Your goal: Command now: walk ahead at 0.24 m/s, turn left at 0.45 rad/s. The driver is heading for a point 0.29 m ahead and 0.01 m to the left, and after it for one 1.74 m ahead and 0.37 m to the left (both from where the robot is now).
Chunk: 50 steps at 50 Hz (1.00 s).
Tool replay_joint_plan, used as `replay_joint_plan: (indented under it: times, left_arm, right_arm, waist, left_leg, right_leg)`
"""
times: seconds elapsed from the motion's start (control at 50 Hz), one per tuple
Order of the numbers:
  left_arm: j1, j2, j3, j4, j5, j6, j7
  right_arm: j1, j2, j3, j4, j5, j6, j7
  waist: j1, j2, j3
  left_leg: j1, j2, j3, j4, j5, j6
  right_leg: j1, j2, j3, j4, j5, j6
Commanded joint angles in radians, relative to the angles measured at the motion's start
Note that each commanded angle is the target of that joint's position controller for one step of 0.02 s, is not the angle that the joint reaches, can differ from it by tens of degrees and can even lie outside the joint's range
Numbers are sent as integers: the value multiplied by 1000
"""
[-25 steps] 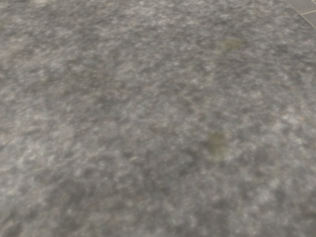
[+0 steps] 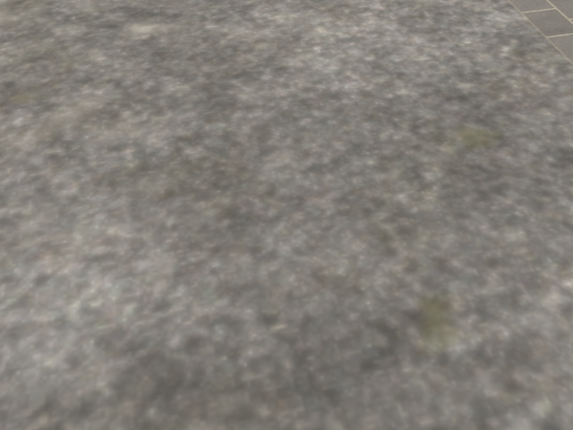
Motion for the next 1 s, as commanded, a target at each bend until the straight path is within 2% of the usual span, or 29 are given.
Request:
replay_joint_plan:
  times: [0.02,0.06,0.1,0.16,0.18,0.22,0.24,0.26,0.28,0.3,0.32,0.34,0.36,0.38,0.4,0.44,0.5,0.56,0.64,0.68,0.7,0.72,0.74,0.76,0.78,0.8,0.86,1.0]
  left_arm:
    - [73,152,38,-39,-1,-42,9]
    - [46,139,30,-44,-15,-41,16]
    - [53,148,29,-38,-9,-38,12]
    - [52,186,37,-32,-15,-37,1]
    - [43,201,41,-30,-19,-34,-4]
    - [51,227,48,-21,-27,-23,-9]
    - [37,235,50,-22,-34,-19,-8]
    - [43,216,44,-24,-39,-20,-8]
    - [66,171,30,-27,-28,-28,-7]
    - [86,59,-6,-72,37,-31,-10]
    - [127,83,-13,-97,18,-42,-14]
    - [58,174,11,-83,-17,-39,-16]
    - [9,175,8,-93,-26,-37,-13]
    - [11,159,5,-76,-13,-29,-1]
    - [14,159,6,-71,-3,-20,6]
    - [54,137,1,-44,1,-3,7]
    - [43,96,-13,-37,9,9,14]
    - [-18,73,-23,-49,6,19,11]
    - [-87,84,-17,-72,0,26,6]
    - [-83,76,-16,-75,4,21,2]
    - [-73,68,-19,-74,12,15,0]
    - [-72,93,-16,-82,22,9,2]
    - [-74,159,-3,-94,23,8,9]
    - [-103,145,-2,-75,11,12,7]
    - [-116,87,-13,-84,2,13,-1]
    - [-116,68,-19,-82,6,11,-4]
    - [-99,73,-21,-70,6,-3,-7]
    - [-103,71,-22,-54,2,1,-1]
  right_arm:
    - [-120,-115,-32,-138,1,-38,10]
    - [-104,-91,-25,-134,3,-42,28]
    - [-137,-69,-14,-151,1,-45,46]
    - [-163,-42,3,-176,4,-47,67]
    - [-161,-49,2,-180,6,-45,70]
    - [-136,-84,-13,-183,5,-40,71]
    - [-84,-106,-28,-174,0,-36,68]
    - [14,-144,-52,-144,-7,-30,62]
    - [135,-195,-79,-115,-6,-22,47]
    - [212,-296,-96,-121,1,-12,22]
    - [180,-332,-87,-173,-26,-26,33]
    - [136,-239,-65,-176,-28,-39,45]
    - [102,-195,-50,-157,-20,-47,44]
    - [64,-171,-43,-149,-14,-50,41]
    - [23,-160,-37,-146,-18,-50,39]
    - [-23,-155,-33,-138,-41,-55,34]
    - [-32,-140,-27,-105,-35,-62,25]
    - [-42,-133,-24,-81,-32,-47,16]
    - [-30,-118,-15,-47,-36,-33,24]
    - [-40,-95,-4,-31,-30,-29,29]
    - [-36,-73,6,-20,-26,-29,31]
    - [4,-52,14,-6,-35,-36,31]
    - [73,-58,14,4,-54,-46,34]
    - [101,-45,15,9,-52,-47,31]
    - [43,-72,13,12,-54,-42,28]
    - [5,-81,7,4,-47,-35,24]
    - [3,-70,7,0,-43,-17,18]
    - [14,-49,3,21,-34,-13,11]
  waist:
    - [42,-119,89]
    - [39,-117,74]
    - [59,-124,75]
    - [67,-135,63]
    - [60,-137,73]
    - [41,-147,57]
    - [-1,-145,23]
    - [-50,-113,-44]
    - [-106,-60,-112]
    - [-90,227,-176]
    - [-73,308,-375]
    - [-106,133,-303]
    - [-85,98,-187]
    - [-55,17,-138]
    - [-26,25,-113]
    - [14,47,-118]
    - [18,44,-130]
    - [-3,62,-118]
    - [-33,80,-66]
    - [-16,75,-52]
    - [1,54,-48]
    - [-10,18,-61]
    - [-60,-79,-87]
    - [-91,-168,-95]
    - [-46,-137,-69]
    - [-30,-114,-59]
    - [-25,-99,-53]
    - [-21,-40,-54]
  left_leg:
    - [-482,90,-17,312,-63,-8]
    - [-497,130,9,310,32,-29]
    - [-420,142,80,244,118,-49]
    - [-253,148,143,73,176,-53]
    - [-195,139,163,17,175,-48]
    - [-103,100,206,-61,197,-30]
    - [-16,66,231,-122,232,-9]
    - [130,20,247,-179,290,18]
    - [325,4,217,-212,381,52]
    - [547,266,-159,-239,682,150]
    - [633,475,-650,-399,550,354]
    - [563,440,-534,-428,480,321]
    - [462,394,-393,-411,479,281]
    - [361,345,-300,-399,521,239]
    - [267,314,-237,-402,605,222]
    - [151,281,-149,-425,760,222]
    - [137,261,-79,-429,834,227]
    - [128,242,-61,-440,679,209]
    - [105,243,-102,-450,446,204]
    - [106,232,-118,-416,387,185]
    - [94,207,-110,-395,362,148]
    - [75,171,-101,-370,325,99]
    - [45,107,-53,-326,223,54]
    - [77,62,12,-343,174,21]
    - [108,59,22,-332,189,2]
    - [108,62,22,-320,226,4]
    - [127,76,5,-312,320,19]
    - [164,81,5,-296,414,12]
  right_leg:
    - [230,-427,517,-327,-208,-255]
    - [269,-365,360,-338,-92,-197]
    - [220,-305,201,-359,69,-165]
    - [136,-270,50,-356,145,-140]
    - [107,-263,14,-340,188,-130]
    - [99,-278,-21,-261,362,-111]
    - [94,-275,-54,-168,524,-88]
    - [75,-240,-109,-6,654,-54]
    - [-28,-191,-158,206,624,-4]
    - [-317,-93,-174,575,-141,72]
    - [-465,16,28,820,-358,90]
    - [-510,-42,87,866,-261,83]
    - [-535,-75,56,828,-181,66]
    - [-498,-117,57,762,-116,64]
    - [-434,-135,62,693,-83,64]
    - [-309,-117,38,647,-29,72]
    - [-263,-100,33,487,28,96]
    - [-211,-99,41,321,99,101]
    - [-134,-86,43,159,98,90]
    - [-64,-74,31,30,114,69]
    - [9,-76,31,-96,227,54]
    - [89,-128,87,-131,373,35]
    - [155,-206,145,-91,540,-6]
    - [100,-192,142,-69,412,-47]
    - [53,-154,123,-81,309,-39]
    - [41,-136,105,-79,285,-19]
    - [45,-115,82,-60,321,1]
    - [64,-103,74,-39,376,-3]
